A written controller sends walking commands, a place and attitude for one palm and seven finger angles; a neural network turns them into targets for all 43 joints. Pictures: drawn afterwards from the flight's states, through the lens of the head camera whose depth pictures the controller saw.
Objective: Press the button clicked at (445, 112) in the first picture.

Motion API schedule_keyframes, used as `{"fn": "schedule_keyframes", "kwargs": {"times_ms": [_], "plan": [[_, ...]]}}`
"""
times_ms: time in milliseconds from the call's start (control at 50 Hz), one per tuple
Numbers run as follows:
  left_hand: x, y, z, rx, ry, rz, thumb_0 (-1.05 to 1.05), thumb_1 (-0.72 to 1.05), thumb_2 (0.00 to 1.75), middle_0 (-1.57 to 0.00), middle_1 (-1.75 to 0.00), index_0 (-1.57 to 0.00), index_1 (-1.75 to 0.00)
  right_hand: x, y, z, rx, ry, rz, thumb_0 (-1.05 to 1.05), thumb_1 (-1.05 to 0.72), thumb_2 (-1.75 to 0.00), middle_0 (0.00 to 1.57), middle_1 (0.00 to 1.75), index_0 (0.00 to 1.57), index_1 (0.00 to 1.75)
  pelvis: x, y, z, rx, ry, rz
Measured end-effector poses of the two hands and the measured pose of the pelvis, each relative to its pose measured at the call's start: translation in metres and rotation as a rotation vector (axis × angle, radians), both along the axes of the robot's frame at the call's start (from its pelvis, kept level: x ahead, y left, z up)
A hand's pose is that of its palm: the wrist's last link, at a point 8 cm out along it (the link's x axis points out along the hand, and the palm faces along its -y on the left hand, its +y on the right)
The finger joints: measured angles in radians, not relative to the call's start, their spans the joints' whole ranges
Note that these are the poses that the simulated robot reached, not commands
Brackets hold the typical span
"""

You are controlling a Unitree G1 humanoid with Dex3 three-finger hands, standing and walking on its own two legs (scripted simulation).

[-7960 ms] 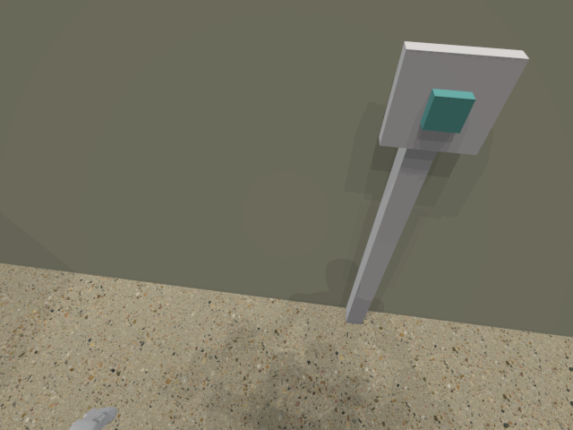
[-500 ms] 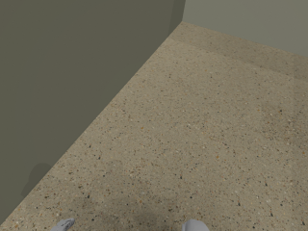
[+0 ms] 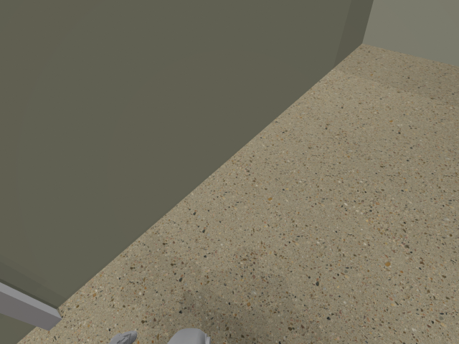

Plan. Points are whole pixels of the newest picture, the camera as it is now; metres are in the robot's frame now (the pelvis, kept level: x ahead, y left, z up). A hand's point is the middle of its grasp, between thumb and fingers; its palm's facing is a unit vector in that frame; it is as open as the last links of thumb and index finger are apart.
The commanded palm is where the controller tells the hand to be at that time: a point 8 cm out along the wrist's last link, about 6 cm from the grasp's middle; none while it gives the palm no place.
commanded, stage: turn to face it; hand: left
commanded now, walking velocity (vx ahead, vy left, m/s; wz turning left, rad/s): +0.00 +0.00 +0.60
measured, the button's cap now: out of the picture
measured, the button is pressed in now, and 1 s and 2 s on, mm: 0 0 0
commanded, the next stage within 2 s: take the last steps up to it in 1.28 s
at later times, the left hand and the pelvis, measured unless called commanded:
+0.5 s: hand out of the picture -0.03 +0.30 -0.18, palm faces +0.35 -0.91 -0.24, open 7.4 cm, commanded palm none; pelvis -0.02 +0.07 +0.00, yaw +17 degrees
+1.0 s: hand out of the picture -0.02 +0.23 -0.13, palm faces +0.54 -0.78 -0.31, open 7.4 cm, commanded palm none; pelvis -0.01 +0.00 +0.00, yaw +35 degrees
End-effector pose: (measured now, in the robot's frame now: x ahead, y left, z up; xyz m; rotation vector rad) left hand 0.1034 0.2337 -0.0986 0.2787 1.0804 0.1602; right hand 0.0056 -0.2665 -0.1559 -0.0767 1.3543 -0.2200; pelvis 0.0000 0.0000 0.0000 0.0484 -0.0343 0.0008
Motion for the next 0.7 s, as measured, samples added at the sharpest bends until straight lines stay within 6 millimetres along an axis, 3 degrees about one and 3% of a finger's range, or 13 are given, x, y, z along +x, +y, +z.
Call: {"fn": "schedule_keyframes", "kwargs": {"times_ms": [160, 280, 340, 400, 520, 600, 700], "plan": [[-0.094, 0.03, -0.025, -0.03, 0.155, 0.19, 0.01, 0.91, 0.9, -0.21, -0.3, -0.2, -0.3, 0.065, 0.015, 0.013, -0.05, -0.041, 0.176, 0.01, -0.91, -0.9, 0.19, 0.3, 0.19, 0.3, -0.007, 0.015, -0.003, -0.018, 0.013, 0.104], [-0.156, 0.069, -0.058, -0.071, 0.242, 0.332, 0.01, 0.91, 0.9, -0.21, -0.3, -0.2, -0.3, 0.132, 0.061, 0.023, -0.108, -0.172, 0.341, 0.01, -0.91, -0.9, 0.19, 0.3, 0.19, 0.3, -0.01, 0.045, -0.02, -0.054, 0.026, 0.187], [-0.173, 0.085, -0.064, -0.078, 0.279, 0.377, 0.01, 0.91, 0.9, -0.21, -0.3, -0.2, -0.3, 0.15, 0.086, 0.033, -0.115, -0.232, 0.395, 0.01, -0.91, -0.9, 0.19, 0.3, 0.19, 0.3, -0.014, 0.055, -0.02, -0.056, 0.019, 0.207], [-0.172, 0.095, -0.059, -0.087, 0.26, 0.401, 0.01, 0.91, 0.9, -0.2, -0.3, -0.2, -0.3, 0.156, 0.104, 0.044, -0.117, -0.256, 0.426, 0.0, -0.91, -0.9, 0.2, 0.3, 0.2, 0.3, -0.015, 0.062, -0.012, -0.076, 0.014, 0.236], [-0.149, 0.107, -0.043, -0.087, 0.131, 0.422, 0.01, 0.91, 0.9, -0.2, -0.3, -0.2, -0.3, 0.15, 0.126, 0.047, -0.084, -0.239, 0.468, 0.0, -0.9, -0.9, 0.2, 0.3, 0.2, 0.3, -0.017, 0.069, -0.002, -0.084, 0.008, 0.304], [-0.133, 0.108, -0.034, -0.072, 0.062, 0.435, 0.01, 0.91, 0.9, -0.2, -0.3, -0.2, -0.3, 0.138, 0.128, 0.039, -0.057, -0.204, 0.477, 0.0, -0.9, -0.9, 0.2, 0.3, 0.2, 0.3, -0.018, 0.066, -0.001, -0.078, 0.008, 0.348], [-0.114, 0.101, -0.024, -0.046, 0.0, 0.447, 0.01, 0.91, 0.9, -0.2, -0.3, -0.2, -0.3, 0.119, 0.113, 0.025, -0.034, -0.13, 0.481, 0.0, -0.9, -0.9, 0.2, 0.3, 0.2, 0.3, -0.017, 0.054, -0.003, -0.069, 0.015, 0.406]]}}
